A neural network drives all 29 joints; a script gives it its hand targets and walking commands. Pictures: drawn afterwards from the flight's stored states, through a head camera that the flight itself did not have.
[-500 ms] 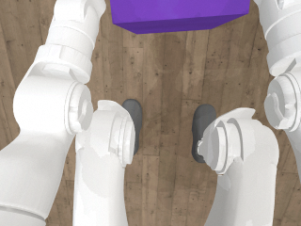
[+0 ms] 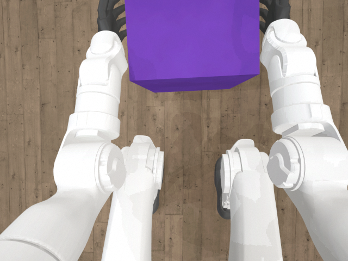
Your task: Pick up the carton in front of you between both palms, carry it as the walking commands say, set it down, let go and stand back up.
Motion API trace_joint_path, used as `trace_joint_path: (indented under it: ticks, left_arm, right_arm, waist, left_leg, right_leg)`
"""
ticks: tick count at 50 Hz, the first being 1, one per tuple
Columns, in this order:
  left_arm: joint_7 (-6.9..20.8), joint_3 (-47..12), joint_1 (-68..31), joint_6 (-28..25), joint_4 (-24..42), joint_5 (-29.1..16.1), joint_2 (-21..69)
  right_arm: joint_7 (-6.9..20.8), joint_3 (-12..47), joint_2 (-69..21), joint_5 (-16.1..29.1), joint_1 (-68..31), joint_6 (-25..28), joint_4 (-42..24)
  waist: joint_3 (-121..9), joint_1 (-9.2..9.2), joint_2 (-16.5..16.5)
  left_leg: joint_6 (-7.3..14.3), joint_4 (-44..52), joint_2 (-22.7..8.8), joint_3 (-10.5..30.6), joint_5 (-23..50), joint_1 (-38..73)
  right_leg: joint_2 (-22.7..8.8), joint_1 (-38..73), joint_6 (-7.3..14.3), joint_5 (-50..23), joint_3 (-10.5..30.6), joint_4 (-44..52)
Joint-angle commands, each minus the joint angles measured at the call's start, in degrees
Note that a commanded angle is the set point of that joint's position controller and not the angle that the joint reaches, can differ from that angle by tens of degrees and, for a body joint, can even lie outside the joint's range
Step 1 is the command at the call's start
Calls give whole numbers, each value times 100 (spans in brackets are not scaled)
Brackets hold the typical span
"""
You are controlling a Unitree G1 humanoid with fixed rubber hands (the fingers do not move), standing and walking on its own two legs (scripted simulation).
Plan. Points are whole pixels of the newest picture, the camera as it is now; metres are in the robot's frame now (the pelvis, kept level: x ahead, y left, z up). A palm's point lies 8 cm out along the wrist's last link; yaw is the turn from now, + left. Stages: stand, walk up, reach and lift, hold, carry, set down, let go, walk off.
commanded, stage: reach and lift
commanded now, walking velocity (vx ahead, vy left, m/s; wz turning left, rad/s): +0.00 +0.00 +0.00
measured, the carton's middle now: (190, 39) +0.54 +0.01 -0.16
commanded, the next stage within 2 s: none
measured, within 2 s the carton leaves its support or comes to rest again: neither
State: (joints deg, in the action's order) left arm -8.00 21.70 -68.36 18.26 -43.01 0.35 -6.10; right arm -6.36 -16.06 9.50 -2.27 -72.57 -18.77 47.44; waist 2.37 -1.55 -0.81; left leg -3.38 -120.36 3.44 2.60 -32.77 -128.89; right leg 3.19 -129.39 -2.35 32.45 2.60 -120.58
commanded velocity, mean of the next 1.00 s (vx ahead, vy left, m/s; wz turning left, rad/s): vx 0.00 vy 0.00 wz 0.00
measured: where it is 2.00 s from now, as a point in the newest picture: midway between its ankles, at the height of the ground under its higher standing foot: (187, 195)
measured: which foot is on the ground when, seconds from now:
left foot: down 0.00-1.00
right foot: down 0.00-1.00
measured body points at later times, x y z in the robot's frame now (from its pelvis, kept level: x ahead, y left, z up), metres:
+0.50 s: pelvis +0.00 +0.00 +0.12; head +0.25 +0.00 +0.49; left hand +0.49 +0.16 +0.06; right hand +0.51 -0.14 +0.06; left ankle +0.11 +0.13 -0.36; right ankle +0.11 -0.12 -0.36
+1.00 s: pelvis +0.05 +0.00 +0.26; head +0.18 +0.00 +0.69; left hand +0.45 +0.16 +0.22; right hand +0.45 -0.15 +0.22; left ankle +0.11 +0.13 -0.36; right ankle +0.11 -0.12 -0.36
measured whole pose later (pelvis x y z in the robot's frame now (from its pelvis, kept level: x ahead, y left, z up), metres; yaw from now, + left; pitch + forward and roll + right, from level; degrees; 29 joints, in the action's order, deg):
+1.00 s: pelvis +0.05 +0.00 +0.26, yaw +0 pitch +29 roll +0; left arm -1.5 24.1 -35.7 22.3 -32.9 13.0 6.2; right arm -1.6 -23.2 -6.1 -13.7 -36.7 -21.8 34.1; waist -13.0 -0.7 0.3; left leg -1.5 -69.9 2.0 3.2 -25.3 -73.6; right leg 2.3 -73.9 -1.0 25.2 3.3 -70.2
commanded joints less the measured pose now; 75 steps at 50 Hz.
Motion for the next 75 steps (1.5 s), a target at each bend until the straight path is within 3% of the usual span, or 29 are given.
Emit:
trace_joint_path:
  ticks: [1,5,11,18,24,33,42,56,68,75]
  left_arm:
    - [1836,-2316,-3938,119,302,-174,6009]
    - [1861,-1556,-3774,215,-177,442,5855]
    - [1934,-1462,-3876,302,-100,610,6062]
    - [2091,-2184,-3669,497,439,279,6648]
    - [2143,-2706,-2981,592,748,59,6881]
    - [2124,-2788,-1777,512,618,171,7015]
    - [2119,-2854,-831,380,593,340,7173]
    - [2091,-3321,688,356,955,393,7352]
    - [2114,-3691,1956,711,1448,359,7237]
    - [2140,-3963,2415,1169,2007,271,7121]
  right_arm:
    - [1719,1903,-6503,211,-3115,-77,-114]
    - [1832,1121,-6314,-320,-3135,-155,368]
    - [1889,837,-6352,-581,-3211,-220,375]
    - [1949,1418,-6865,-340,-2951,-395,-255]
    - [1986,2091,-7299,-2,-2378,-515,-753]
    - [1908,2296,-7551,-44,-1303,-436,-785]
    - [1858,2242,-7604,-281,-313,-280,-799]
    - [1923,2761,-7726,-258,1136,-277,-1268]
    - [1934,3125,-7575,-205,2412,-631,-1863]
    - [1962,3397,-7493,-87,2859,-1116,-2434]
  waist:
    - [-6413,-112,339]
    - [-5671,-196,344]
    - [-6225,-77,257]
    - [-7485,59,106]
    - [-7681,8,175]
    - [-6637,-52,337]
    - [-5760,50,177]
    - [-4658,76,93]
    - [-3349,130,85]
    - [-2450,146,94]
  left_leg:
    - [184,1527,566,-897,1410,3117]
    - [254,2081,553,-853,705,3033]
    - [238,2609,587,-821,632,3668]
    - [159,3020,611,-838,1228,4622]
    - [160,3399,625,-775,1715,5227]
    - [200,4230,635,-571,1745,5846]
    - [232,5217,619,-351,1727,6867]
    - [310,6915,464,-1,2297,8938]
    - [322,8443,303,174,3231,10892]
    - [307,9277,218,177,3295,11818]
  right_leg:
    - [629,3434,172,-1363,-783,1529]
    - [655,3064,209,-591,-758,2029]
    - [666,3550,212,-473,-763,2580]
    - [672,4738,179,-1126,-753,3033]
    - [669,5458,101,-1654,-682,3409]
    - [685,6193,54,-1743,-453,4281]
    - [646,7090,139,-1735,-240,5271]
    - [489,9039,212,-2276,34,6897]
    - [327,10917,222,-3178,167,8451]
    - [240,11872,203,-3273,171,9312]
